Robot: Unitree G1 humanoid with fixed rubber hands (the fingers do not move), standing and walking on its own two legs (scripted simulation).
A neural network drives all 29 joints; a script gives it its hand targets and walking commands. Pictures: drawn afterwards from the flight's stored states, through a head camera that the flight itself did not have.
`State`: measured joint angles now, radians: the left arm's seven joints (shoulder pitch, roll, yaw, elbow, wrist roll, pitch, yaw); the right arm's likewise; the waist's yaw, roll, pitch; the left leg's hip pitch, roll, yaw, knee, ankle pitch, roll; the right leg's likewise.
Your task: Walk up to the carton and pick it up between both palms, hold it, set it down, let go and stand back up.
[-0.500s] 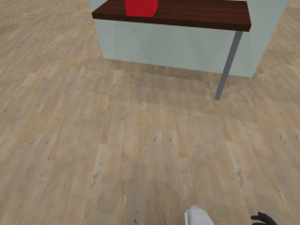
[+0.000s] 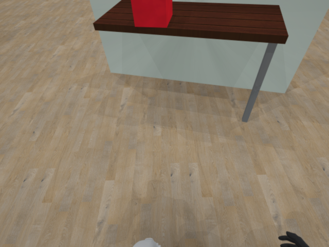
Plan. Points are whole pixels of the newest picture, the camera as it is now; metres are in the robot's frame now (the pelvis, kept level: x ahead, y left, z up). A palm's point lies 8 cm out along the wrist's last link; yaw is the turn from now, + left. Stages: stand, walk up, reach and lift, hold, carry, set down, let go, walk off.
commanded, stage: walk up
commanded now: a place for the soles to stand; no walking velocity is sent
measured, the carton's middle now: out of the picture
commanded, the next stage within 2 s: none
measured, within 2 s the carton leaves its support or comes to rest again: neither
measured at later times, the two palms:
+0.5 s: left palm (73, 200) +0.26 +0.30 -0.07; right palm (298, 225) +0.22 -0.31 -0.10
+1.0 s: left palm (60, 181) +0.34 +0.38 -0.10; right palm (264, 182) +0.33 -0.25 -0.08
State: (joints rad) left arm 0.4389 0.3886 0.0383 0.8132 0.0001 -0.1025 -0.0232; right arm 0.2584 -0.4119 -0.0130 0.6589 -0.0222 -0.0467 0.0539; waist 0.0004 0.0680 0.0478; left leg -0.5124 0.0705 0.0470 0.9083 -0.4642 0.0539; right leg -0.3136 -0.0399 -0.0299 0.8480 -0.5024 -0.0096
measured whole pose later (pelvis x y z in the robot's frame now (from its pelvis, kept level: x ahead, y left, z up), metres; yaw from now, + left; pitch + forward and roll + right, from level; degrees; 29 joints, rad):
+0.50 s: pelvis +0.14 -0.01 +0.00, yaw -5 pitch -3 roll +1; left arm 0.25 0.39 0.04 0.83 0.00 -0.11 -0.02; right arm 0.29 -0.41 -0.02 0.67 -0.02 -0.01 0.05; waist 0.00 0.07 0.06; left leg -0.34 0.05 0.10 1.09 -0.55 0.04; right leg -0.51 -0.01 -0.05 0.84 -0.29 -0.04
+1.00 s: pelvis +0.26 +0.07 +0.00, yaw -5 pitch -1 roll -3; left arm 0.33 0.39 0.04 0.85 0.00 -0.08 0.00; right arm 0.30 -0.43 -0.04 0.67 -0.04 -0.03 0.06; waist 0.00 0.04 0.08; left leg -0.50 0.08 0.09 0.92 -0.40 0.03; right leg -0.54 -0.01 0.02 1.19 -0.46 -0.04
